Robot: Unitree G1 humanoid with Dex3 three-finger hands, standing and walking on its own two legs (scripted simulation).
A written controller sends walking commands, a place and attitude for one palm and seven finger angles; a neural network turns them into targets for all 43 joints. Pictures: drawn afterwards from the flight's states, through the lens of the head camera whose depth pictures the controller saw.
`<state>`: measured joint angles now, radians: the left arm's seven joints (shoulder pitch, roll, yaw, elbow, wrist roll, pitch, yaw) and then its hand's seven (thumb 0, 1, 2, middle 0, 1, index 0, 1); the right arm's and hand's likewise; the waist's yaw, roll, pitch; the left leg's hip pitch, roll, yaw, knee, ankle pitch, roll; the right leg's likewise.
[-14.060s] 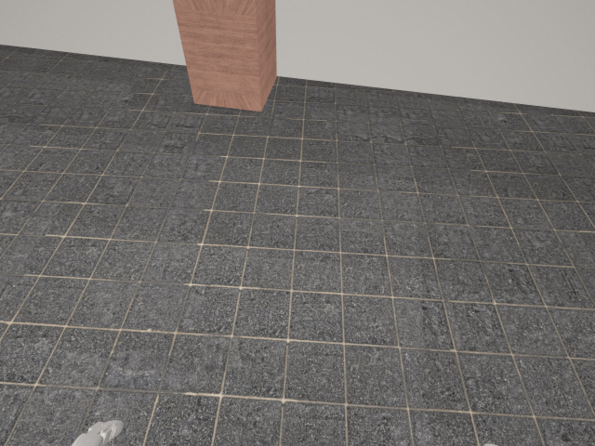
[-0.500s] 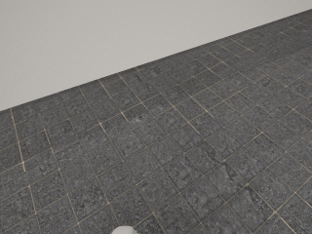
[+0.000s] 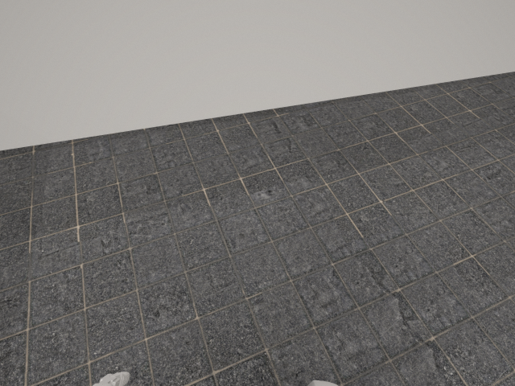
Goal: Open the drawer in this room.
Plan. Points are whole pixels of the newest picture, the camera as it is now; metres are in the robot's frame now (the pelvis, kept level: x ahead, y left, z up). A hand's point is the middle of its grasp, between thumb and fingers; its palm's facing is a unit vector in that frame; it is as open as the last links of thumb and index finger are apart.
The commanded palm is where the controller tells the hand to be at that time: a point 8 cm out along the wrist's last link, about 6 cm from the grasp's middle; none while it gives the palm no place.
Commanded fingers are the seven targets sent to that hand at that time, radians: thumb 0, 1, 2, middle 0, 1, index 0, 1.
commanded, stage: turn or walk to find it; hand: left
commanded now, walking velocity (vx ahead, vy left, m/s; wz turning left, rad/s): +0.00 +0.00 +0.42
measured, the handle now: out of the picture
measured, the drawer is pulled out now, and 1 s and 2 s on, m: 0.00 0.00 0.00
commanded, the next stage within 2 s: none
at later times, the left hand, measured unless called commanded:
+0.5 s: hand out of the picture -0.02 +0.14 -0.15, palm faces +0.30 -0.92 -0.27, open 7.3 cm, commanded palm none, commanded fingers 0.00 0.90 0.90 -0.20 -0.30 -0.20 -0.30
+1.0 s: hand out of the picture -0.08 +0.20 -0.17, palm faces +0.47 -0.85 -0.23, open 7.4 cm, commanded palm none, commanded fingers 0.00 0.90 0.90 -0.20 -0.30 -0.20 -0.30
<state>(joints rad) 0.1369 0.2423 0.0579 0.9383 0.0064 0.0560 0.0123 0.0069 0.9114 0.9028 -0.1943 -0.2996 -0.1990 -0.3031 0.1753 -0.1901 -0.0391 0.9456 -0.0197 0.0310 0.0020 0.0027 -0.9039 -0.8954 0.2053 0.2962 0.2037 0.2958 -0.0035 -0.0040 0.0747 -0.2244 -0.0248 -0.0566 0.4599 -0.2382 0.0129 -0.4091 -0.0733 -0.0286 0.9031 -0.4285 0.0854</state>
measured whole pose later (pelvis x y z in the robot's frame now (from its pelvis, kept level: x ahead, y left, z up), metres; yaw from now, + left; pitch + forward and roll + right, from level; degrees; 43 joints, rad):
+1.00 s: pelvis -0.06 -0.02 +0.00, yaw +26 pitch +0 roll -1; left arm 0.16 0.24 0.06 0.96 0.01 0.05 0.01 0.01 0.91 0.90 -0.19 -0.30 -0.20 -0.30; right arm 0.17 -0.18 -0.03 0.96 -0.01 0.03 0.00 0.00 -0.90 -0.90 0.20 0.30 0.20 0.30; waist 0.01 -0.02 0.06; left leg -0.23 -0.03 -0.02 0.44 -0.22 0.05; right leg -0.44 -0.09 -0.02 1.00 -0.40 0.09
